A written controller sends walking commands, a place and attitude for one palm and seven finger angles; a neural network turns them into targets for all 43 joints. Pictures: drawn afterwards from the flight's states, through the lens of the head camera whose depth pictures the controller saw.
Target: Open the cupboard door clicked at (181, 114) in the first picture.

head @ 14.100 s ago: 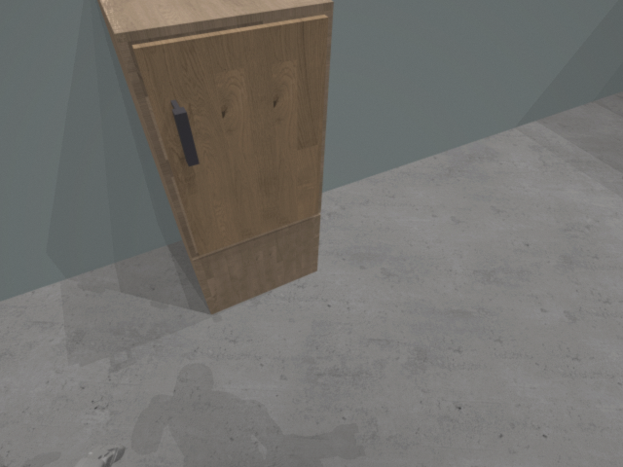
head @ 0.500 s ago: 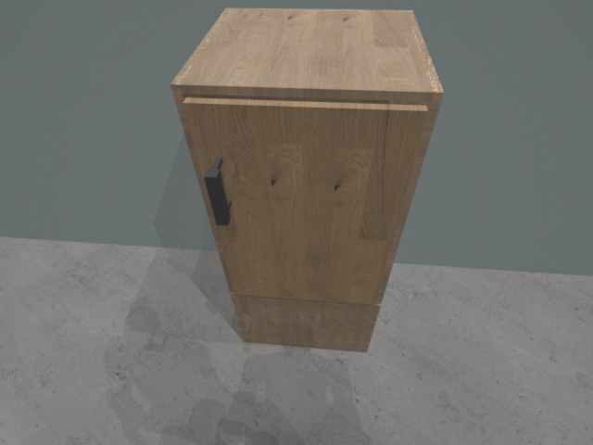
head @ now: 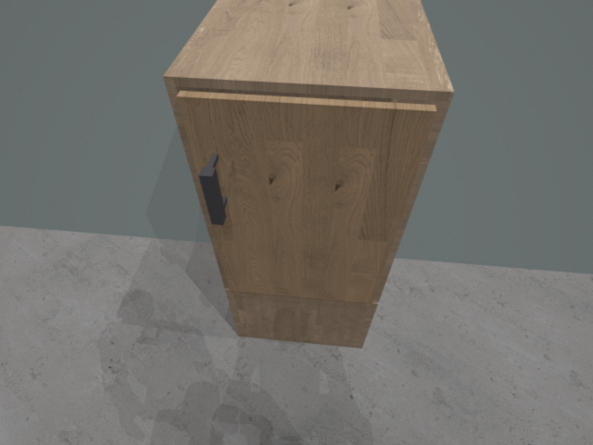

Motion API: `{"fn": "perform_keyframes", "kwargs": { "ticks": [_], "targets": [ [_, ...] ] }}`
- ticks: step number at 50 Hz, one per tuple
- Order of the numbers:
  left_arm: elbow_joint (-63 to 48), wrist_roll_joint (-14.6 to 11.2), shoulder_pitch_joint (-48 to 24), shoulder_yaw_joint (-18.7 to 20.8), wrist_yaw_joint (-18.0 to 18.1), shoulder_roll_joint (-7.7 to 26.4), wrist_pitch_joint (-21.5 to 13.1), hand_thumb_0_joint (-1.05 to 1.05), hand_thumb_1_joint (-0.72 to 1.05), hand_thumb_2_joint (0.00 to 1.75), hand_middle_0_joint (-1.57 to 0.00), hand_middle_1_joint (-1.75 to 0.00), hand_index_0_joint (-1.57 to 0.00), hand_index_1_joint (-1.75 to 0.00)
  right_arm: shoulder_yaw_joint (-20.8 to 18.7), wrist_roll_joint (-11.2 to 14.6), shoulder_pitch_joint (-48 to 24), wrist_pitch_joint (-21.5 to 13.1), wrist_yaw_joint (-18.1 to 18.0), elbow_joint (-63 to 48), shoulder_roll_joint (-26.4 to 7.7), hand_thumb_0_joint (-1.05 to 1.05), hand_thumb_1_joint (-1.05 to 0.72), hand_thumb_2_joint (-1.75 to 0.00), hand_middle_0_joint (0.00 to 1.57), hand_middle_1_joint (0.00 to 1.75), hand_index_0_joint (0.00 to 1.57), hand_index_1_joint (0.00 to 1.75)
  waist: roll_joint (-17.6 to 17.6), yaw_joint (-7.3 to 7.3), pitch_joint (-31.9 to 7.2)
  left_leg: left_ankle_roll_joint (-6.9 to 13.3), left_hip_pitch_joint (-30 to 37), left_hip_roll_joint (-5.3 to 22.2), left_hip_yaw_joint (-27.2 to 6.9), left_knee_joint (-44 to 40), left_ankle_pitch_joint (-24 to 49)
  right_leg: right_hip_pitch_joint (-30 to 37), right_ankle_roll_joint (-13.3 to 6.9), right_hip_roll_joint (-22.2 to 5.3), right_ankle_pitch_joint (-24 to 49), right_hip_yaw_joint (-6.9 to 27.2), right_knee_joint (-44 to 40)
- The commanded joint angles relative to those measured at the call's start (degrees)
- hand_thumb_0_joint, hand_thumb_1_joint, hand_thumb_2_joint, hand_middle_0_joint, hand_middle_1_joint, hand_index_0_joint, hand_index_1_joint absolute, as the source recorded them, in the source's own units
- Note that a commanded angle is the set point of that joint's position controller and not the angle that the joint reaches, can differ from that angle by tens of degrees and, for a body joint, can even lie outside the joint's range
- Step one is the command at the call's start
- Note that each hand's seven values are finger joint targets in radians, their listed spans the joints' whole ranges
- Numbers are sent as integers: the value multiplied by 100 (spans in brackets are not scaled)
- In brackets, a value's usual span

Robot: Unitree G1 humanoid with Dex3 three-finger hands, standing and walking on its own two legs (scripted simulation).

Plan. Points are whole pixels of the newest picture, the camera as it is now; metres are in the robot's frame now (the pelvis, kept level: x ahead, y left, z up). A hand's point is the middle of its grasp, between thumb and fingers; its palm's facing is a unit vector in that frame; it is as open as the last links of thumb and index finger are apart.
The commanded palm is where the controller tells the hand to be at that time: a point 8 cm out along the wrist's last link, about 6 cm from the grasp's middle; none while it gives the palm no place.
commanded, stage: look again from close up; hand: left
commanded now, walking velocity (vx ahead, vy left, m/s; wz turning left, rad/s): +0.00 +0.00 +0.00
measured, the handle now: (216, 189) +0.53 +0.18 +0.01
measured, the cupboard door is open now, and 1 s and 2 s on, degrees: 0 0 0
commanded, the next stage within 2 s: raise the hand with hooked fingers in 0.24 s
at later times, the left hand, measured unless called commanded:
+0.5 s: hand (169, 413) +0.17 +0.18 -0.05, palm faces +0.26 -0.96 -0.12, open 7.5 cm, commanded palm +0.10 +0.23 -0.06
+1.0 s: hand (151, 412) +0.17 +0.20 -0.02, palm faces -0.08 -0.99 -0.09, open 10.0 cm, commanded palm +0.14 +0.26 -0.03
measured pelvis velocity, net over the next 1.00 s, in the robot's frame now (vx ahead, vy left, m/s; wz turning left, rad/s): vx -0.06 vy -0.01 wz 0.07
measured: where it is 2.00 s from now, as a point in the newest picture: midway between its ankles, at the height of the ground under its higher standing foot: outside the picture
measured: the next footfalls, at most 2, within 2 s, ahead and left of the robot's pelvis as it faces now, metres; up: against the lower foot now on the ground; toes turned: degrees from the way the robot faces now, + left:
none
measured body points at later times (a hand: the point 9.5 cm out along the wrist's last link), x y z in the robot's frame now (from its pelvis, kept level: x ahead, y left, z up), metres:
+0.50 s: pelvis -0.01 -0.01 -0.01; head -0.01 -0.02 +0.44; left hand +0.15 +0.23 -0.04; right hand +0.08 -0.25 -0.14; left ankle -0.04 +0.10 -0.74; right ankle +0.01 -0.11 -0.74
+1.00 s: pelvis -0.06 -0.01 -0.09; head +0.00 +0.02 +0.36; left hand +0.16 +0.25 -0.02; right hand +0.16 -0.21 -0.15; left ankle -0.04 +0.10 -0.74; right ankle +0.01 -0.11 -0.74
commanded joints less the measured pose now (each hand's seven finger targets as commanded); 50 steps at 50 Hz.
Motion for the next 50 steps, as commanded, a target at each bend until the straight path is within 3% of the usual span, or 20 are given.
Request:
{"fn": "perform_keyframes", "kwargs": {
  "ticks": [1, 16, 17, 18, 19, 20, 21, 22, 23, 24, 27, 29, 30, 32, 35, 38, 40, 45, 48, 50],
  "targets": [
    [-177, 13, 266, 125, 32, 590, -108, 0, 90, 90, -20, -30, -20, -30, -130, -3, 376, -53, -19, -121, -592, 0, -90, -90, 20, 30, 20, 30, -17, -17, 58, 44, -308, 752, -574, -476, 1233, 187, -222, -528, 1314, 591, -301],
    [-276, 11, 126, 163, 24, 753, -124, 0, 90, 90, -20, -30, -20, -30, -149, -7, 241, -35, -2, -87, -645, 0, -90, -90, 20, 30, 20, 30, -79, 5, 1, 4, -292, 746, -545, -482, 1060, 297, -259, -569, 1398, 651, -420],
    [-12, 37, 773, 165, 267, 730, -187, 0, 90, 90, -20, -30, -20, -30, -189, 71, -243, -56, 44, -455, -746, 0, -90, -90, 20, 30, 20, 30, -331, 232, -200, -141, -556, 862, -266, 675, 1590, 415, -68, -897, 3806, 793, -209],
    [-8764, -1129, -3691, 1058, 158, 2205, -1418, 0, 88, 89, -20, -32, -20, -32, -311, 364, -171, -915, -184, -2524, -1666, 0, -90, -90, 20, 30, 20, 30, 628, -382, -2956, -59, 547, 89, -494, -28, 2298, 1031, -181, -313, 2972, 512, 109],
    [-7131, -672, -983, 1019, 270, 1740, -1094, 0, 85, 88, -20, -33, -20, -33, -172, 223, -657, -1388, -381, -2249, -1183, 0, -90, -90, 20, 30, 20, 30, 1535, 115, -2587, -37, 719, 238, -281, -57, 3132, 840, -309, -59, 1811, 366, 204],
    [-6497, -854, -760, 724, 486, 1264, -851, 0, 83, 87, -21, -34, -21, -34, -235, 281, -542, -1514, -412, -1942, -1230, 0, -90, -90, 20, 30, 20, 30, 1509, -17, -1995, -235, 267, 305, -373, 42, 2627, 408, -267, -62, 951, 121, 163],
    [-5345, -936, 792, 1, 397, -101, -379, 0, 81, 86, -21, -36, -21, -36, -207, 346, -374, -1491, -326, -1906, -887, 0, -90, -90, 20, 30, 20, 30, 648, -119, -1105, -187, -176, 386, -450, -27, 2143, -114, -138, -41, 754, -78, 28],
    [-6219, -1125, -457, 249, 263, 270, -594, 0, 78, 85, -21, -37, -21, -37, -232, 354, -620, -1556, -258, -2386, -1239, 0, -90, -90, 20, 30, 20, 30, 124, -266, -208, -122, -747, 310, -638, 76, 1425, -508, -69, -78, 650, -105, -34],
    [-6187, -1143, -594, 741, 110, 756, -946, 0, 76, 84, -21, -39, -21, -39, -391, 287, -508, -1612, -252, -2509, -1373, 0, -90, -90, 20, 30, 20, 30, -474, -371, -323, -87, -921, 262, -585, 308, 951, -811, -31, -70, 217, -166, -48],
    [-5650, -1118, -191, 768, -86, 610, -1278, 0, 74, 83, -21, -40, -21, -40, -431, 211, -498, -1656, -243, -2647, -1356, 0, -90, -90, 20, 30, 20, 30, -1006, -318, -24, -55, -1394, 177, -542, 552, 484, -1268, 13, -47, -320, -227, 23],
    [-4518, -1406, 1458, 1106, -979, 354, -2279, 0, 67, 80, -22, -45, -22, -45, -497, 160, -665, -1673, -35, -3242, -1284, 0, -90, -90, 20, 30, 20, 30, -1695, 212, -170, -155, -2619, -22, -400, 1332, -158, -1736, -26, -23, -1044, -122, 756],
    [-4675, -1614, 1878, 1331, -1748, 523, -3042, 0, 62, 78, -22, -48, -22, -48, -591, 146, -806, -1678, 129, -3635, -1340, 0, -90, -90, 20, 30, 20, 30, -1301, 381, -746, -233, -3094, -143, -241, 1891, -98, -1556, -97, -74, -613, 106, 1279],
    [-4536, -1627, 1924, 1514, -2150, 717, -3311, 0, 60, 77, -22, -50, -22, -50, -642, 162, -728, -1663, 235, -3793, -1398, 0, -90, -90, 20, 30, 20, 30, -707, 432, -990, -269, -3101, -183, -216, 2131, 90, -1474, -185, -120, -216, 217, 1578],
    [-4830, -1643, 1465, 1677, -2776, 1168, -3636, 0, 55, 75, -22, -53, -22, -53, -629, 203, -863, -1642, 292, -4093, -1443, 0, -90, -90, 20, 30, 20, 30, -379, 333, -1390, -237, -3529, -201, -170, 2614, 44, -1631, -171, -214, 53, 490, 1907],
    [-5781, -2029, 559, 1977, -3005, 1464, -3451, 0, 48, 72, -23, -57, -23, -57, -618, 249, -852, -1528, 176, -4487, -1440, 0, -90, -90, 20, 30, 20, 30, -347, 269, -1792, -125, -3948, -198, -182, 3010, -299, -1881, -80, -218, -735, 866, 1974],
    [-7092, -2220, -578, 1919, -2749, 1427, -3500, 0, 41, 69, -24, -62, -24, -62, -542, 247, -674, -1545, 81, -4590, -1318, 0, -90, -90, 20, 30, 20, 30, 535, 19, -1987, -50, -3697, -46, -304, 3198, -453, -2350, -114, -87, -1442, 788, 2059],
    [-8041, -2124, -1486, 1667, -2527, 1528, -3643, 0, 36, 67, -24, -64, -24, -64, -446, 173, -538, -1556, 9, -4452, -1369, 0, -90, -90, 20, 30, 20, 30, 818, -250, -2101, 1, -3478, 66, -500, 3323, -358, -2718, -161, 58, -1166, 563, 2398],
    [-7664, -1771, -1081, 1166, -2498, 1415, -3181, 0, 25, 62, -25, -72, -25, -72, -331, 204, -385, -1613, -112, -4099, -1492, 0, -90, -90, 20, 30, 20, 30, 853, -447, -1906, 14, -3367, 155, -778, 3207, -298, -3020, -183, 194, -820, 106, 2536],
    [-6899, -1618, -482, 1329, -2623, 1556, -2372, 0, 18, 59, -25, -76, -25, -76, -331, 315, -408, -1549, -129, -4153, -1454, 0, -90, -90, 20, 30, 20, 30, 432, -285, -1850, -8, -3571, 126, -819, 2852, -623, -2783, -102, 174, -1131, -17, 2290],
    [-6404, -1751, -117, 1745, -2680, 1752, -1786, 0, 13, 57, -25, -80, -25, -80, -311, 365, -545, -1455, -150, -4301, -1458, 0, -90, -90, 20, 30, 20, 30, 238, -2, -1930, -52, -3614, 74, -825, 2607, -569, -2410, -123, 190, -1161, -88, 2215]
  ]
}}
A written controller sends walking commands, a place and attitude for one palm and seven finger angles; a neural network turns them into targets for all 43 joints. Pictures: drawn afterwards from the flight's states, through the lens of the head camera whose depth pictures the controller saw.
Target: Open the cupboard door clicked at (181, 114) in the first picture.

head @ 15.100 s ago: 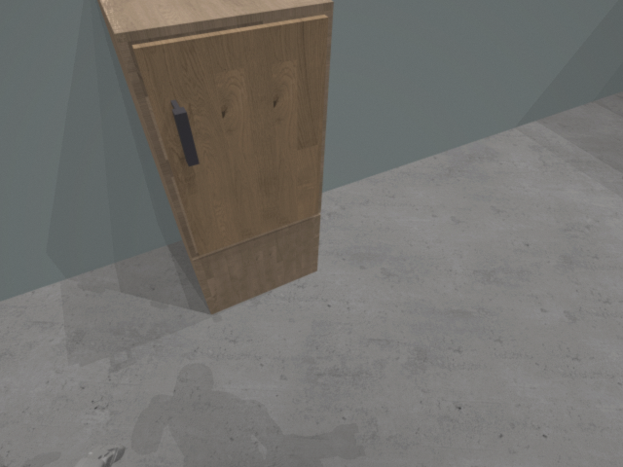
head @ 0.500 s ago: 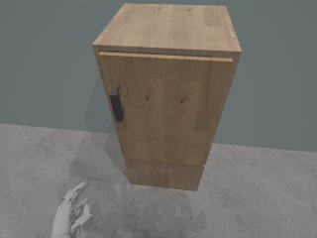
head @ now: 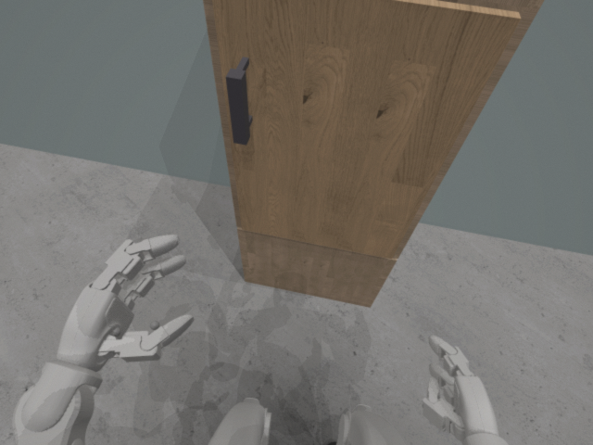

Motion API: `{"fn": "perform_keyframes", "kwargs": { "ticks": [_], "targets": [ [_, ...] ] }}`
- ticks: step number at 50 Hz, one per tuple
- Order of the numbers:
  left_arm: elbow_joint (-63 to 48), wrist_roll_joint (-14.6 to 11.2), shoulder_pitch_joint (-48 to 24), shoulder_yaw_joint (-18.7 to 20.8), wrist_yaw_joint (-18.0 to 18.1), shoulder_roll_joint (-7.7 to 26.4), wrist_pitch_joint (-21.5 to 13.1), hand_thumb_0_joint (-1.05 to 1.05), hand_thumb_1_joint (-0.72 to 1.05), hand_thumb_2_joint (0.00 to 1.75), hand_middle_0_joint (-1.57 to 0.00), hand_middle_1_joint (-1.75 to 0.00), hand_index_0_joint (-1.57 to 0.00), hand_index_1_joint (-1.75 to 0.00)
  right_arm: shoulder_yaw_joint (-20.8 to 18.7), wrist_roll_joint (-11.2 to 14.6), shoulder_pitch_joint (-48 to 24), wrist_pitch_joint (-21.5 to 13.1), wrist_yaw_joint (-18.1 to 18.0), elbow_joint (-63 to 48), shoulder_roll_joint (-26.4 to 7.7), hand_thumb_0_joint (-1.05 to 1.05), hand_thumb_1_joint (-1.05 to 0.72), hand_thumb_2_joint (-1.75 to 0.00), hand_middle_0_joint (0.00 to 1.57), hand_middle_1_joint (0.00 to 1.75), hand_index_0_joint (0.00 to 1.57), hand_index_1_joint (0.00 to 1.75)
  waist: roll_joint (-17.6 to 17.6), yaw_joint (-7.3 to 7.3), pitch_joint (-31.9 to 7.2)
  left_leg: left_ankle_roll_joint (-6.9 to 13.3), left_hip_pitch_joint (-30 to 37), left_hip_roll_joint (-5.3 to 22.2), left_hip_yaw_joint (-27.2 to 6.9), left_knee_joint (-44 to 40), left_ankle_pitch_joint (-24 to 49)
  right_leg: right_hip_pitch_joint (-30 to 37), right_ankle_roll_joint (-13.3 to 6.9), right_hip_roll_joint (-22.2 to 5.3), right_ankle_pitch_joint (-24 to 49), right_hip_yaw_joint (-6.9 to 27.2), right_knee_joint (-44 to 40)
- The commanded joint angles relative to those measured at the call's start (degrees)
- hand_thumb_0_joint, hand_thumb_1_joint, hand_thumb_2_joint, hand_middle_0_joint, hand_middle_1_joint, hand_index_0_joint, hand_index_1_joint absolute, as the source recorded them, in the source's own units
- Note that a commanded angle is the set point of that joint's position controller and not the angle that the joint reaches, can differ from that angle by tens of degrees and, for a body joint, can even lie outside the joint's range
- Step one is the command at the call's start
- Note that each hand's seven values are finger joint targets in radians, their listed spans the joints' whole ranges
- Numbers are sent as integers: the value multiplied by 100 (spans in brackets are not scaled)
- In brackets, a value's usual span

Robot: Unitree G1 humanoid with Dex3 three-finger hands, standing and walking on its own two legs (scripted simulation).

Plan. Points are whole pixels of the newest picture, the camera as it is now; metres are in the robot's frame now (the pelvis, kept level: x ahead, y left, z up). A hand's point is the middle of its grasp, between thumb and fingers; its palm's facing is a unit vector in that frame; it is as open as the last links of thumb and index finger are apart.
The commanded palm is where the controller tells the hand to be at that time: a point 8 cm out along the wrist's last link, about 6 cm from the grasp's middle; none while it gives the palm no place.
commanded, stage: raise the hand with hooked fingers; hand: left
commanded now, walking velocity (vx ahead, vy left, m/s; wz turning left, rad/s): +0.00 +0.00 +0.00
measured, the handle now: (242, 101) +0.60 +0.15 +0.10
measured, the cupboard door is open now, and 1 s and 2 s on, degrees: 0 0 0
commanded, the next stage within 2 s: move the hooked fingers beside the handle in 1.44 s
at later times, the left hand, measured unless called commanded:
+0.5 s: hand (115, 280) +0.28 +0.24 +0.08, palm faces -0.11 -0.99 -0.06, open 12.9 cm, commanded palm +0.26 +0.30 +0.09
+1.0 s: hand (84, 218) +0.33 +0.28 +0.13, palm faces -0.07 -1.00 -0.04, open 14.0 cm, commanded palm +0.30 +0.33 +0.12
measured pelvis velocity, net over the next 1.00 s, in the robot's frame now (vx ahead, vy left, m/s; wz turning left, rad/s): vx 0.03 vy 0.01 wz -0.02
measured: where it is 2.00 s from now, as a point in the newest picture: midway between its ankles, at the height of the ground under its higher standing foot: outside the picture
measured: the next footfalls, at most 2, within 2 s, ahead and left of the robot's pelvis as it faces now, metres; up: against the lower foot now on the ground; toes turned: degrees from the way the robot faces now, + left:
none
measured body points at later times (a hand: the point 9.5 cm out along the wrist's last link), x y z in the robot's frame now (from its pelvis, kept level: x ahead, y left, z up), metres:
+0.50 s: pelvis +0.02 +0.02 +0.03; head +0.07 +0.04 +0.48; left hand +0.28 +0.30 +0.09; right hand +0.19 -0.24 -0.03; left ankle +0.03 +0.10 -0.65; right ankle +0.06 -0.11 -0.65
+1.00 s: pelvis +0.03 +0.01 +0.04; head +0.08 +0.02 +0.49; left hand +0.33 +0.34 +0.13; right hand +0.18 -0.24 -0.03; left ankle +0.03 +0.10 -0.65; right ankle +0.06 -0.11 -0.65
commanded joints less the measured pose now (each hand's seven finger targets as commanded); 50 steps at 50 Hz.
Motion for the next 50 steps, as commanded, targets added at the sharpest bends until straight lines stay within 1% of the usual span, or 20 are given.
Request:
{"fn": "perform_keyframes", "kwargs": {
  "ticks": [1, 4, 5, 6, 10, 11, 13, 15, 17, 20, 22, 24, 27, 30, 34, 37, 40, 44, 47, 50],
  "targets": [
    [-430, -208, 104, 787, -114, 942, 806, 0, 11, 56, -26, -81, -26, -81, -496, 156, -98, -172, -129, -1131, -1029, 0, -90, -90, 20, 30, 20, 30, 13, -14, -1414, -2, 568, -135, -120, -1837, 967, 1380, 62, 164, 33, 557, -1326],
    [-845, -507, 210, 1195, 133, 980, 970, 0, 4, 53, -26, -86, -26, -86, -459, 120, -181, -122, -139, -1263, -901, 0, -90, -90, 20, 30, 20, 30, -180, 169, -1685, -33, 688, -137, -94, -2002, 1299, 1781, 79, 143, 298, 489, -1362],
    [-838, -567, 224, 1324, 208, 1043, 913, 0, 1, 52, -26, -87, -26, -87, -432, 84, -211, -132, -142, -1256, -870, 0, -90, -90, 20, 30, 20, 30, -218, 211, -1517, -53, 692, -120, -113, -2012, 1408, 1765, 31, 197, 389, 455, -1317],
    [-1095, -587, 60, 1339, 306, 1036, 759, 0, -1, 51, -27, -88, -27, -88, -421, 62, -125, -157, -125, -1249, -860, 0, -90, -90, 20, 30, 20, 30, -145, 178, -1577, -66, 743, -115, -103, -2044, 1492, 1754, 39, 186, 480, 444, -1301],
    [-1109, -359, -509, 931, 423, 866, 181, 0, -10, 47, -27, -94, -27, -94, -416, 9, 91, -271, -87, -1068, -962, 0, -90, -90, 20, 30, 20, 30, 242, -132, -927, -74, 798, -63, -136, -2031, 1172, 1093, -4, 216, 210, 424, -1262],
    [-1100, -271, -638, 846, 384, 912, 75, 0, -13, 46, -27, -96, -27, -96, -421, 13, 175, -307, -77, -1004, -1011, 0, -90, -90, 20, 30, 20, 30, 386, -205, -1011, -87, 931, -48, -161, -2041, 1127, 997, -6, 207, 191, 413, -1243],
    [-840, -194, -619, 681, 240, 868, 37, 0, -17, 44, -28, -99, -28, -99, -437, 38, 286, -366, -84, -960, -1078, 0, -90, -90, 20, 30, 20, 30, 370, -302, -1000, -66, 982, -42, -193, -2056, 910, 894, 16, 190, 83, 423, -1301],
    [-681, -241, -865, 679, 43, 963, 123, 0, -22, 42, -28, -102, -28, -102, -448, 76, 328, -393, -128, -918, -1159, 0, -90, -90, 20, 30, 20, 30, 314, -354, -970, -75, 1043, -36, -267, -2094, 905, 947, 5, 209, 154, 416, -1317],
    [-748, -289, -931, 975, -87, 1315, 234, 0, -27, 40, -28, -105, -28, -105, -477, 112, 354, -403, -176, -922, -1196, 0, -90, -90, 20, 30, 20, 30, 409, -250, -1325, -61, 1239, -44, -239, -2137, 1156, 1252, 14, 177, 335, 460, -1397],
    [-773, -410, -1007, 1452, -99, 1742, 391, 0, -34, 37, -29, -110, -29, -110, -457, 101, 343, -377, -220, -920, -1207, 0, -90, -90, 20, 30, 20, 30, 507, -93, -1439, -97, 1412, -41, -253, -2195, 1639, 1528, -26, 221, 666, 413, -1392],
    [-915, -508, -1014, 1514, -51, 1673, 388, 0, -38, 35, -29, -112, -29, -112, -436, 103, 320, -362, -215, -907, -1143, 0, -90, -90, 20, 30, 20, 30, 708, -53, -1486, -155, 1652, -17, -245, -2250, 2086, 1641, -24, 207, 971, 372, -1410],
    [-744, -594, -972, 1543, 0, 1577, 418, 0, -43, 33, -29, -115, -29, -115, -425, 99, 319, -330, -200, -894, -1112, 0, -90, -90, 20, 30, 20, 30, 573, -64, -1331, -161, 1637, -12, -196, -2261, 2178, 1705, -2, 222, 1112, 361, -1475],
    [-310, -533, -1227, 1393, -101, 1498, 550, 0, -50, 30, -30, -120, -30, -120, -393, 109, 335, -264, -173, -850, -1146, 0, -90, -90, 20, 30, 20, 30, 733, -160, -992, -165, 1585, -11, -163, -2291, 2148, 1608, -7, 242, 1158, 371, -1545],
    [68, -447, -1567, 1263, -296, 1526, 767, 0, -50, 30, -30, -120, -30, -120, -383, 130, 370, -225, -184, -876, -1206, 0, -90, -90, 20, 30, 20, 30, 627, -242, -875, -142, 1625, -9, -186, -2346, 2086, 1596, -22, 265, 1160, 376, -1625],
    [136, -497, -1968, 1562, -546, 1919, 881, 0, -50, 30, -30, -120, -30, -120, -379, 128, 371, -212, -228, -898, -1224, 0, -90, -90, 20, 30, 20, 30, 374, -217, -1352, -85, 1782, -27, -144, -2374, 2168, 1918, 13, 236, 1339, 444, -1760],
    [150, -626, -2352, 1866, -643, 2212, 767, 0, -50, 30, -30, -120, -30, -120, -339, 106, 332, -182, -251, -845, -1200, 0, -90, -90, 20, 30, 20, 30, 497, -164, -1438, -99, 1890, -48, -124, -2389, 2317, 2090, -18, 259, 1487, 479, -1788],
    [478, -691, -2529, 2054, -679, 2386, 681, 0, -50, 30, -30, -120, -30, -120, -315, 81, 361, -166, -269, -780, -1218, 0, -90, -90, 20, 30, 20, 30, 375, -146, -1303, -89, 1822, -49, -107, -2379, 2393, 2145, -38, 294, 1582, 511, -1818],
    [954, -672, -2693, 1941, -844, 2284, 778, 0, -50, 30, -30, -120, -30, -120, -316, 115, 379, -127, -265, -716, -1215, 0, -90, -90, 20, 30, 20, 30, 577, -171, -1268, -81, 1848, -53, -58, -2471, 2389, 2165, -15, 232, 1609, 526, -1904],
    [1163, -648, -2885, 1984, -1017, 2462, 920, 0, -50, 30, -30, -120, -30, -120, -339, 132, 427, -82, -265, -717, -1261, 0, -90, -90, 20, 30, 20, 30, 560, -172, -1357, -54, 1900, -59, -48, -2510, 2454, 2260, -19, 232, 1678, 560, -1983],
    [1262, -692, -2675, 1872, -1134, 2309, 967, 0, -50, 30, -30, -120, -30, -120, -345, 124, 441, -87, -223, -788, -1272, 0, -90, -90, 20, 30, 20, 30, 431, -130, -1308, -42, 1870, -71, -37, -2508, 2516, 2302, -38, 250, 1732, 577, -2014]
  ]
}}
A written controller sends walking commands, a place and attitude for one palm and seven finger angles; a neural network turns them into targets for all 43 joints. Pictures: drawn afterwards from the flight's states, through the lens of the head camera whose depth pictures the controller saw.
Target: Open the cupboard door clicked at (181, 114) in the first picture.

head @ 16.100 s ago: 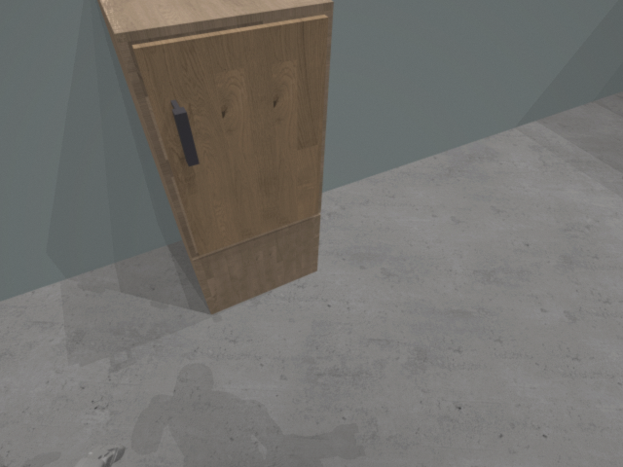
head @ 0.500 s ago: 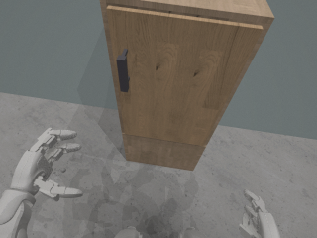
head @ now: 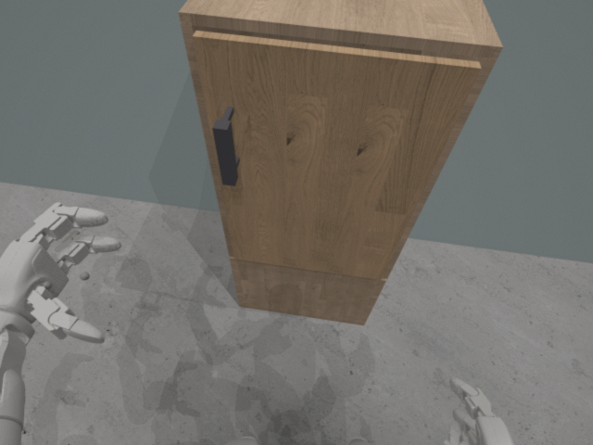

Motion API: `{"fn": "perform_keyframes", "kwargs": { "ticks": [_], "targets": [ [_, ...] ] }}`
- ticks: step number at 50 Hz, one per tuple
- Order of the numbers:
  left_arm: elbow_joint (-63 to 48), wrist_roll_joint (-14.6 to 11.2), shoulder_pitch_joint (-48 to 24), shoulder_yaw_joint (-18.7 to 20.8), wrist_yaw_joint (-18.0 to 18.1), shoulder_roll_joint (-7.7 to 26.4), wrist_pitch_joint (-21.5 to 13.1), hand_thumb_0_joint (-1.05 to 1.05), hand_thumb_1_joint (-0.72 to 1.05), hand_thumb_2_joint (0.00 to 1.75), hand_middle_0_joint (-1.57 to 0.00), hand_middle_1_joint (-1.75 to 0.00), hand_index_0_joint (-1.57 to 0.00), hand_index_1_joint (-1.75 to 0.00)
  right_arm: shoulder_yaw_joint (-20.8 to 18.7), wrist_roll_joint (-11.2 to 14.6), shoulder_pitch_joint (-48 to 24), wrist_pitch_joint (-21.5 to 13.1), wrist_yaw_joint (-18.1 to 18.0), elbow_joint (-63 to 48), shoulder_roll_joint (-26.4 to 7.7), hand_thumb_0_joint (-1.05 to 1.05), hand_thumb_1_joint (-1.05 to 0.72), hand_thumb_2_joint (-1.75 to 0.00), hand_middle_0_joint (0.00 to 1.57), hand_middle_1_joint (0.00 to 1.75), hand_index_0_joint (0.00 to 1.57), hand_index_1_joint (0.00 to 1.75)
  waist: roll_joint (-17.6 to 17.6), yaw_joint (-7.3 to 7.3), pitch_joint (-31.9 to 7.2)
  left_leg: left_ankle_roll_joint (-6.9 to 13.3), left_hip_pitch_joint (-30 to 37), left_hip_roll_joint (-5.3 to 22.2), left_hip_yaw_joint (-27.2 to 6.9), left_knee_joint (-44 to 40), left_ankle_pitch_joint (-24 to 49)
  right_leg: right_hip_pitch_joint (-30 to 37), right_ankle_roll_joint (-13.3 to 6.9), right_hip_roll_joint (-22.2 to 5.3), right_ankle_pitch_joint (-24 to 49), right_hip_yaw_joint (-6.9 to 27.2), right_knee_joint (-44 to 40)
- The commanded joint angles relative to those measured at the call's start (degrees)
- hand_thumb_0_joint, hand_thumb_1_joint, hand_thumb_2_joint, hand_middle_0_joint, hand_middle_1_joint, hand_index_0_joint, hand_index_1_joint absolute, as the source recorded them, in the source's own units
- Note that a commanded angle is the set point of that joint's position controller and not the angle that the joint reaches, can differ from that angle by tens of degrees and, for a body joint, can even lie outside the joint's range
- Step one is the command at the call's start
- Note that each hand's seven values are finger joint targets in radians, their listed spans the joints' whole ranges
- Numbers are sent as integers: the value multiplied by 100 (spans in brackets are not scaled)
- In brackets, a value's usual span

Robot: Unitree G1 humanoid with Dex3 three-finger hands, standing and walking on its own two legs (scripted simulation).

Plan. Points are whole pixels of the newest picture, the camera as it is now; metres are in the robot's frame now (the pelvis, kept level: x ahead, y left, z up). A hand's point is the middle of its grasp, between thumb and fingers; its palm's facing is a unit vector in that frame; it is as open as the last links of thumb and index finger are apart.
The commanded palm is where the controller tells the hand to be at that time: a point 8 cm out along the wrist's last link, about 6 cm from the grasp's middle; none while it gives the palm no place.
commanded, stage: raise the hand with hooked fingers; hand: left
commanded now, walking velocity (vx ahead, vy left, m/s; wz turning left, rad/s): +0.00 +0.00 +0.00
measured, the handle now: (229, 146) +0.56 +0.15 +0.06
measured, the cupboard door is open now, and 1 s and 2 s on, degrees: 0 0 0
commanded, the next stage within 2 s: move the hooked fingers beside the handle in 0.44 s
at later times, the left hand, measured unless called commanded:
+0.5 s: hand (89, 283) +0.28 +0.27 +0.08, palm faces -0.05 -1.00 -0.04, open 14.0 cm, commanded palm +0.26 +0.32 +0.08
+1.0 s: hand (139, 230) +0.37 +0.24 +0.08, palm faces -0.09 -1.00 -0.03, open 14.0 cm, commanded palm +0.34 +0.29 +0.07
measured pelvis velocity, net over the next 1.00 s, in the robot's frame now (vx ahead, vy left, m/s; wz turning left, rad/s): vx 0.00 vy -0.01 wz -0.02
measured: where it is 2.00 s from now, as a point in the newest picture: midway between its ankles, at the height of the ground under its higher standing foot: outside the picture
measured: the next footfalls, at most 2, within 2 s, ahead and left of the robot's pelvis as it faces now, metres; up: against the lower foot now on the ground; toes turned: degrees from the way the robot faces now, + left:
none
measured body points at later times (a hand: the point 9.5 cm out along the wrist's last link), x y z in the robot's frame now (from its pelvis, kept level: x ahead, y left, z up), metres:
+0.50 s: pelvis -0.01 +0.00 +0.00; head +0.04 +0.00 +0.45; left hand +0.28 +0.32 +0.08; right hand +0.15 -0.25 -0.07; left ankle -0.01 +0.09 -0.70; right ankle +0.03 -0.12 -0.70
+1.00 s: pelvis +0.00 -0.01 +0.00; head +0.06 +0.00 +0.44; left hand +0.36 +0.29 +0.08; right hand +0.10 -0.27 -0.09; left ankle -0.01 +0.09 -0.70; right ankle +0.03 -0.12 -0.70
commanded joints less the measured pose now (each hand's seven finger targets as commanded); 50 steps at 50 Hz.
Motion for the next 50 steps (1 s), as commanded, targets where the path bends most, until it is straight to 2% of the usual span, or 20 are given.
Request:
{"fn": "perform_keyframes", "kwargs": {
  "ticks": [1, 5, 8, 12, 17, 19, 21, 26, 28, 30, 32, 33, 39, 40, 42, 44, 45, 46, 48, 50],
  "targets": [
    [-932, -197, -841, 456, -182, 1289, -299, 0, -50, 30, -30, -120, -30, -120, -437, 17, -160, -306, -5, -905, -891, 0, -90, -90, 20, 30, 20, 30, 311, 57, -1418, -124, 500, -50, -245, -915, 2105, 1079, -150, 176, 1342, 340, -486],
    [-1039, -233, -923, 741, -61, 1544, -479, 0, -50, 30, -30, -120, -30, -120, -453, -26, -144, -287, 33, -928, -913, 0, -90, -90, 20, 30, 20, 30, 218, 105, -1392, -127, 395, -62, -231, -920, 2028, 1111, -166, 192, 1274, 359, -467],
    [-1133, -187, -1006, 691, 49, 1455, -628, 0, -50, 30, -30, -120, -30, -120, -459, -12, -149, -282, 32, -934, -871, 0, -90, -90, 20, 30, 20, 30, 526, 98, -1387, -143, 486, -55, -223, -1000, 1901, 1009, -157, 170, 1093, 343, -465],
    [-1181, -83, -1066, 527, 78, 1387, -669, 0, -50, 30, -30, -120, -30, -120, -453, -9, -119, -289, 13, -921, -862, 0, -90, -90, 20, 30, 20, 30, 689, 36, -1387, -133, 599, -42, -247, -1033, 1844, 931, -160, 174, 1013, 336, -474],
    [-1136, -126, -1065, 579, 8, 1428, -628, 0, -50, 30, -30, -120, -30, -120, -448, -4, -122, -307, -24, -881, -870, 0, -90, -90, 20, 30, 20, 30, 551, -4, -1452, -117, 630, -42, -250, -1023, 1761, 973, -133, 169, 1028, 354, -533],
    [-997, -167, -1055, 569, -12, 1369, -610, 0, -50, 30, -30, -120, -30, -120, -437, 11, -170, -308, -45, -877, -874, 0, -90, -90, 20, 30, 20, 30, 330, -12, -1287, -105, 462, -47, -250, -1054, 1549, 975, -116, 157, 871, 367, -593],
    [-820, -189, -1159, 567, -44, 1377, -577, 0, -50, 30, -30, -120, -30, -120, -405, 5, -175, -291, -54, -857, -877, 0, -90, -90, 20, 30, 20, 30, 368, -6, -1139, -117, 408, -51, -249, -1069, 1486, 909, -144, 167, 809, 352, -589],
    [-822, -143, -1181, 510, -86, 1366, -597, 0, -50, 30, -30, -120, -30, -120, -406, -9, -168, -307, -56, -876, -867, 0, -90, -90, 20, 30, 20, 30, 394, 20, -1336, -115, 491, -63, -245, -1024, 1661, 989, -148, 159, 985, 378, -549],
    [-673, -120, -1495, 387, -95, 1297, -583, 0, -50, 30, -30, -120, -30, -120, -396, 11, -191, -292, -81, -830, -890, 0, -90, -90, 20, 30, 20, 30, 211, -93, -1132, -99, 334, -58, -239, -1019, 1355, 838, -110, 152, 734, 389, -596],
    [-550, -101, -2146, 319, -81, 1343, -619, 0, -50, 30, -30, -120, -30, -120, -388, 6, -169, -270, -132, -738, -905, 0, -90, -90, 20, 30, 20, 30, 301, -194, -936, -101, 299, -60, -262, -996, 1091, 621, -130, 169, 449, 419, -613],
    [-374, -54, -2356, 394, -78, 1478, -668, 0, -50, 30, -30, -120, -30, -120, -398, 13, -110, -267, -168, -691, -908, 0, -90, -90, 20, 30, 20, 30, 402, -184, -1137, -104, 352, -59, -275, -998, 1003, 614, -124, 143, 323, 439, -621],
    [-377, -12, -2512, 235, -73, 1360, -685, 0, -50, 30, -30, -120, -30, -120, -376, 8, -123, -275, -175, -695, -897, 0, -90, -90, 20, 30, 20, 30, 489, -200, -1149, -103, 399, -64, -292, -1010, 1049, 555, -135, 136, 369, 414, -589],
    [-132, 189, -3018, 37, 86, 1336, -723, 0, -50, 30, -30, -120, -30, -120, -399, 1, 19, -246, -156, -593, -896, 0, -90, -90, 20, 30, 20, 30, 670, -211, -1618, -152, 645, -41, -355, -975, 1431, 502, -140, 122, 689, 369, -444],
    [-57, 207, -3074, 130, 118, 1462, -711, 0, -50, 30, -30, -120, -30, -120, -402, -18, 71, -225, -144, -566, -915, 0, -90, -90, 20, 30, 20, 30, 715, -165, -1684, -166, 649, -38, -362, -946, 1572, 556, -171, 139, 785, 365, -400],
    [258, 245, -3083, 96, 188, 1395, -625, 0, -50, 30, -30, -120, -30, -120, -398, -5, 100, -160, -117, -581, -908, 0, -90, -90, 20, 30, 20, 30, 437, -184, -1569, -158, 471, -33, -327, -965, 1573, 576, -136, 122, 864, 360, -407],
    [462, 291, -3052, 328, 291, 1611, -581, 0, -50, 30, -30, -120, -30, -120, -418, -14, 157, -91, -88, -591, -930, 0, -90, -90, 20, 30, 20, 30, 293, -123, -1633, -155, 307, -32, -289, -963, 1615, 727, -121, 104, 960, 382, -390],
    [545, 296, -2942, 389, 314, 1657, -570, 0, -50, 30, -30, -120, -30, -120, -415, -33, 208, -53, -69, -626, -947, 0, -90, -90, 20, 30, 20, 30, 254, -56, -1695, -150, 261, -42, -269, -944, 1780, 836, -140, 123, 1105, 386, -349],
    [466, 329, -3090, 343, 341, 1625, -600, 0, -50, 30, -30, -120, -30, -120, -414, -30, 204, -30, -45, -641, -920, 0, -90, -90, 20, 30, 20, 30, 397, -74, -1789, -162, 308, -40, -246, -940, 1878, 859, -128, 109, 1218, 397, -327],
    [506, 339, -2931, 501, 399, 1719, -635, 0, -50, 30, -30, -120, -30, -120, -448, -47, 283, 44, -9, -679, -923, 0, -90, -90, 20, 30, 20, 30, 243, -29, -2004, -144, 265, -35, -174, -895, 2059, 1076, -100, 111, 1469, 450, -314],
    [598, 348, -3000, 513, 398, 1755, -701, 0, -50, 30, -30, -120, -30, -120, -443, -66, 337, 112, 13, -678, -929, 0, -90, -90, 20, 30, 20, 30, 211, -57, -1914, -124, 166, -34, -150, -856, 2161, 1128, -117, 137, 1628, 478, -296]
  ]
}}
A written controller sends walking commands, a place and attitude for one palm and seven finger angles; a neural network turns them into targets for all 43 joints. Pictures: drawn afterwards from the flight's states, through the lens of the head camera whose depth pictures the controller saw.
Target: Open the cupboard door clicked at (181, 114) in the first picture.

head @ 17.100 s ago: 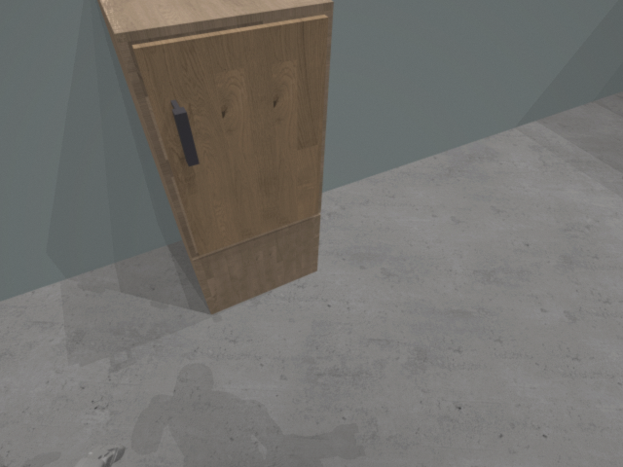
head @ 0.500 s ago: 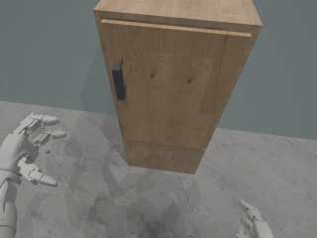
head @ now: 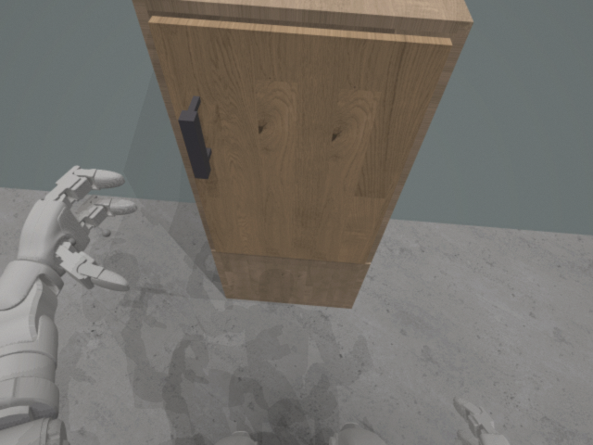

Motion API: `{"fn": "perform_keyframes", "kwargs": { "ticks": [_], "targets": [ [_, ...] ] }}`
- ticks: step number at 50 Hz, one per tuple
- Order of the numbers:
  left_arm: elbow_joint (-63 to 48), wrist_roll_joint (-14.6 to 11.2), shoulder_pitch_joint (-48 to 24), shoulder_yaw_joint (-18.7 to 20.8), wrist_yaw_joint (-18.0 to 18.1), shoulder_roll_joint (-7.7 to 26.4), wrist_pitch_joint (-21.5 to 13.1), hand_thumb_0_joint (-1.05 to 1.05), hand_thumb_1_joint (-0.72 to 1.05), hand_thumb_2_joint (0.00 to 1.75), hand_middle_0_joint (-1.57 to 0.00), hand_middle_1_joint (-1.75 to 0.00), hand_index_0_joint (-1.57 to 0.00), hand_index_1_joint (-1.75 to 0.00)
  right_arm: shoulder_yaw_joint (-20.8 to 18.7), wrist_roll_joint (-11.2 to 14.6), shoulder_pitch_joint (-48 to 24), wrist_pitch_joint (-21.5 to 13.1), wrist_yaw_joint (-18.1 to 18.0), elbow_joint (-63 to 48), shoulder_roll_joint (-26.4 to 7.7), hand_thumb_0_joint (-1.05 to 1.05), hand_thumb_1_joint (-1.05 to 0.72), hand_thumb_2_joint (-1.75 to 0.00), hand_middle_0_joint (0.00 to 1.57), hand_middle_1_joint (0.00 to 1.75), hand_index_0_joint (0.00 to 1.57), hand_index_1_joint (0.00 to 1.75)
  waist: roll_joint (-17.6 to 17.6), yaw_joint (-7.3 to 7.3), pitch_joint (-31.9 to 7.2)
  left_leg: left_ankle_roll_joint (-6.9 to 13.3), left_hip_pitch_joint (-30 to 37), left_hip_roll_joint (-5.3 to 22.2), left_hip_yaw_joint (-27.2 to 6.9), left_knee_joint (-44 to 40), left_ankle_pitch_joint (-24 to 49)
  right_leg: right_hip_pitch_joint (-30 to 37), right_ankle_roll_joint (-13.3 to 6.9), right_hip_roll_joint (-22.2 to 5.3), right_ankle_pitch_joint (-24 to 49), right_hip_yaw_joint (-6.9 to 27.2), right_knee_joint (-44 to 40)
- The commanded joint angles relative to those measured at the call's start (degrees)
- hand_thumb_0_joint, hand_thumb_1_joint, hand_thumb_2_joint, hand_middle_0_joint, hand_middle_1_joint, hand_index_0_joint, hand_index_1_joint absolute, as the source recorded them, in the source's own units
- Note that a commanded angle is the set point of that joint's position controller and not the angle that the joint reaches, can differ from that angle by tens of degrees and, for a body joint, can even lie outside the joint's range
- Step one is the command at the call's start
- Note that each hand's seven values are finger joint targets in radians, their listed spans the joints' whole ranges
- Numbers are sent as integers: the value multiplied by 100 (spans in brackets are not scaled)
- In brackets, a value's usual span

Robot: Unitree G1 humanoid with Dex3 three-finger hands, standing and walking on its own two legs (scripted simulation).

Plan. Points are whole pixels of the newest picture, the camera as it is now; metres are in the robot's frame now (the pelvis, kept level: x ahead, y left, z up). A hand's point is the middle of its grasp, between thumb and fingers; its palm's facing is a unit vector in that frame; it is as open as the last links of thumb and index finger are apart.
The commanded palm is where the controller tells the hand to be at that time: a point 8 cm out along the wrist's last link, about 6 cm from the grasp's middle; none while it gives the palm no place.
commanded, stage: move the hooked fingers beside the handle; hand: left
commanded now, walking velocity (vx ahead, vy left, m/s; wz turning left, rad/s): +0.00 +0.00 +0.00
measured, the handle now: (199, 138) +0.57 +0.17 +0.06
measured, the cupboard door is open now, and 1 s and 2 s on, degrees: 0 0 0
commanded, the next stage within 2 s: slide the fingers in behind the handle in 1.94 s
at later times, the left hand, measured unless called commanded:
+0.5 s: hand (126, 192) +0.43 +0.24 +0.07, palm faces -0.09 -1.00 +0.00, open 14.0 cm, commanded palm +0.42 +0.30 +0.07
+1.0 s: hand (152, 156) +0.51 +0.23 +0.07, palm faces -0.09 -1.00 -0.01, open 14.0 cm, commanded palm +0.50 +0.27 +0.06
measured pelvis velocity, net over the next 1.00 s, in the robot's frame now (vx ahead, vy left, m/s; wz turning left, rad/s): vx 0.01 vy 0.01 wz -0.03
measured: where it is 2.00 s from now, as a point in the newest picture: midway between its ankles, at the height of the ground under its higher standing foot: outside the picture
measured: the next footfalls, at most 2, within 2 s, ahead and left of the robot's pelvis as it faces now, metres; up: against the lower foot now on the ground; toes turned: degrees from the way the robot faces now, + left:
none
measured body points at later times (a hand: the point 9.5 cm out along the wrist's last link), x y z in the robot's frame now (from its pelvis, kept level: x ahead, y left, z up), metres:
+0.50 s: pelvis +0.00 +0.00 -0.01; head +0.10 +0.02 +0.43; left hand +0.43 +0.30 +0.08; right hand +0.07 -0.27 -0.11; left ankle +0.00 +0.10 -0.70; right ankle +0.04 -0.11 -0.70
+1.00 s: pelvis +0.01 +0.01 -0.02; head +0.14 +0.04 +0.41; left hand +0.51 +0.28 +0.07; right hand -0.01 -0.26 -0.12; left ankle +0.00 +0.10 -0.70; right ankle +0.04 -0.11 -0.70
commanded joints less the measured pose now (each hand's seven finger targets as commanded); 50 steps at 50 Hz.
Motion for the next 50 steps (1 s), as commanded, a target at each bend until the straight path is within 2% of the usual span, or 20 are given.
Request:
{"fn": "perform_keyframes", "kwargs": {
  "ticks": [1, 6, 10, 11, 13, 14, 17, 24, 26, 28, 31, 36, 41, 42, 43, 44, 45, 46, 48, 50],
  "targets": [
    [-977, -132, -1610, 599, 51, 1722, -489, 0, -50, 30, -30, -120, -30, -120, -406, -3, 166, -117, 6, -719, -918, 0, -90, -90, 20, 30, 20, 30, 325, 139, -1889, -75, 426, -22, -261, -749, 1963, 1507, -52, 131, 1560, 352, -389],
    [-849, -146, -1976, 622, -78, 1806, -639, 0, -50, 30, -30, -120, -30, -120, -447, 8, 285, 27, -1, -647, -939, 0, -90, -90, 20, 30, 20, 30, 434, 53, -2000, -40, 457, -22, -208, -695, 1923, 1507, -52, 150, 1622, 424, -420],
    [-218, -97, -2685, 414, -162, 1748, -643, 0, -50, 30, -30, -120, -30, -120, -422, 16, 368, 125, -43, -505, -980, 0, -90, -90, 20, 30, 20, 30, 268, -139, -1631, -5, 231, -13, -227, -657, 1506, 1172, -53, 155, 1255, 436, -457],
    [-89, -53, -2920, 463, -168, 1883, -656, 0, -50, 30, -30, -120, -30, -120, -432, 22, 403, 154, -51, -446, -994, 0, -90, -90, 20, 30, 20, 30, 230, -174, -1652, -1, 185, -8, -232, -647, 1407, 1147, -34, 141, 1169, 463, -480],
    [29, 32, -3277, 363, -176, 1897, -710, 0, -50, 30, -30, -120, -30, -120, -423, 11, 436, 190, -51, -406, -992, 0, -90, -90, 20, 30, 20, 30, 530, -202, -1773, -2, 262, -21, -239, -614, 1405, 1034, -45, 124, 1127, 468, -442],
    [99, 80, -3279, 457, -160, 2022, -743, 0, -50, 30, -30, -120, -30, -120, -443, -3, 477, 209, -47, -391, -1000, 0, -90, -90, 20, 30, 20, 30, 543, -150, -1945, -11, 323, -15, -265, -588, 1535, 1082, -59, 126, 1201, 448, -388],
    [230, 145, -3588, 327, -172, 1985, -816, 0, -50, 30, -30, -120, -30, -120, -430, -18, 557, 284, -16, -374, -997, 0, -90, -90, 20, 30, 20, 30, 704, -180, -2219, -36, 531, 8, -310, -503, 1875, 950, -76, 155, 1413, 399, -263],
    [978, 303, -3803, 563, 19, 2288, -750, 0, -50, 30, -30, -120, -30, -120, -430, -46, 714, 508, 57, -374, -1047, 0, -90, -90, 20, 30, 20, 30, 487, -176, -2223, -27, 168, 25, -299, -428, 1808, 894, -50, 156, 1391, 386, -190],
    [1107, 386, -4056, 534, 52, 2360, -758, 0, -50, 30, -30, -120, -30, -120, -421, -54, 779, 587, 66, -367, -1057, 0, -90, -90, 20, 30, 20, 30, 394, -260, -2211, -5, 126, 46, -297, -388, 1847, 824, -40, 184, 1442, 377, -148],
    [1140, 458, -4235, 612, 108, 2517, -792, 0, -50, 30, -30, -120, -30, -120, -420, -73, 820, 646, 82, -373, -1068, 0, -90, -90, 20, 30, 20, 30, 547, -246, -2244, -6, 27, 38, -283, -361, 1750, 833, -44, 176, 1385, 413, -139],
    [1101, 516, -4657, 603, 121, 2612, -901, 0, -50, 30, -30, -120, -30, -120, -431, -88, 920, 729, 76, -339, -1082, 0, -90, -90, 20, 30, 20, 30, 584, -368, -2447, 2, 150, 67, -313, -281, 1861, 705, -38, 211, 1403, 410, -93],
    [1144, 509, -4957, 365, 63, 2334, -948, 0, -50, 30, -30, -120, -30, -120, -446, -123, 1086, 833, 97, -212, -1098, 0, -90, -90, 20, 30, 20, 30, 958, -485, -2789, -72, 746, 130, -435, -196, 2454, 287, -39, 246, 1477, 322, -53],
    [1587, 640, -5261, 281, 176, 2315, -748, 0, -50, 30, -30, -120, -30, -120, -435, -156, 1278, 979, 125, -86, -1137, 0, -90, -90, 20, 30, 20, 30, 862, -611, -2474, -101, 714, 175, -540, -192, 2506, -113, -38, 273, 1291, 218, -55],
    [1757, 682, -5176, 357, 236, 2389, -709, 0, -50, 30, -30, -120, -30, -120, -439, -165, 1308, 1011, 131, -93, -1151, 0, -90, -90, 20, 30, 20, 30, 767, -580, -2374, -109, 615, 172, -571, -202, 2437, -143, -45, 267, 1223, 201, -56],
    [1669, 698, -5359, 272, 285, 2304, -710, 0, -50, 30, -30, -120, -30, -120, -434, -174, 1314, 1029, 140, -97, -1134, 0, -90, -90, 20, 30, 20, 30, 863, -649, -2403, -91, 593, 164, -533, -183, 2378, -168, -32, 262, 1240, 219, -57],
    [1680, 743, -5395, 427, 364, 2509, -728, 0, -50, 30, -30, -120, -30, -120, -440, -188, 1359, 1052, 143, -91, -1156, 0, -90, -90, 20, 30, 20, 30, 739, -607, -2463, -100, 542, 168, -568, -181, 2370, -109, -39, 261, 1236, 208, -35],
    [1609, 758, -5555, 347, 394, 2449, -768, 0, -50, 30, -30, -120, -30, -120, -418, -204, 1381, 1059, 149, -130, -1143, 0, -90, -90, 20, 30, 20, 30, 945, -636, -2536, -117, 623, 160, -575, -145, 2558, -170, -66, 282, 1300, 205, 22],
    [1588, 812, -5584, 566, 458, 2736, -802, 0, -50, 30, -30, -120, -30, -120, -434, -213, 1439, 1098, 154, -104, -1167, 0, -90, -90, 20, 30, 20, 30, 911, -602, -2689, -138, 684, 181, -580, -114, 2650, -120, -53, 287, 1354, 215, 29],
    [1633, 868, -5857, 423, 540, 2597, -854, 0, -50, 30, -30, -120, -30, -120, -413, -232, 1458, 1134, 181, -87, -1134, 0, -90, -90, 20, 30, 20, 30, 953, -707, -2641, -142, 678, 186, -595, -80, 2603, -204, -43, 291, 1331, 207, 27],
    [1525, 913, -5898, 564, 592, 2772, -938, 0, -50, 30, -30, -120, -30, -120, -426, -264, 1534, 1175, 195, -116, -1151, 0, -90, -90, 20, 30, 20, 30, 1107, -665, -2879, -183, 861, 199, -631, -26, 2976, -170, -74, 310, 1470, 190, 95]
  ]
}}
